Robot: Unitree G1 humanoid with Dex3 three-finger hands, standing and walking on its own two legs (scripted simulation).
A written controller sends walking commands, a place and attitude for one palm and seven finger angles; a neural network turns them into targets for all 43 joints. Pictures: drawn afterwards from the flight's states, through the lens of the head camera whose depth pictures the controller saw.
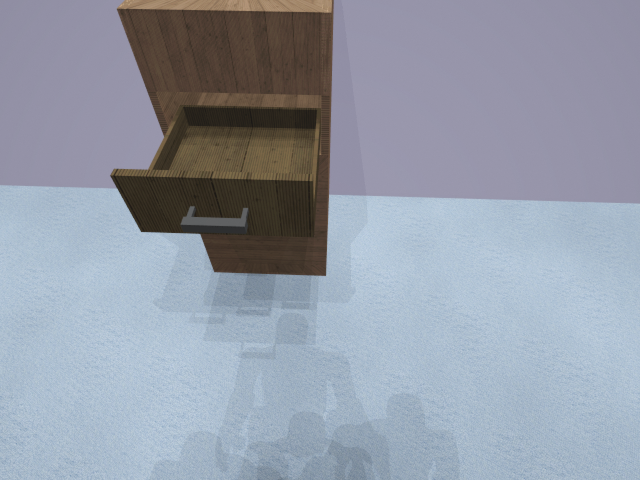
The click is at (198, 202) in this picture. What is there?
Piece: drawer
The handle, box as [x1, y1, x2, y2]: [180, 206, 248, 233]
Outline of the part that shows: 180,224 183,231 245,233 247,227 246,218 248,209 243,208 242,215 240,218 194,217 193,214 195,208 194,206 190,206 187,215 183,217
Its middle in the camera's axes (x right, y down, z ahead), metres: -0.21 -0.04 +0.78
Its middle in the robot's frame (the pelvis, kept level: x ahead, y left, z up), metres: +0.59 +0.24 -0.10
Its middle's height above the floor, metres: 0.68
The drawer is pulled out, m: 0.30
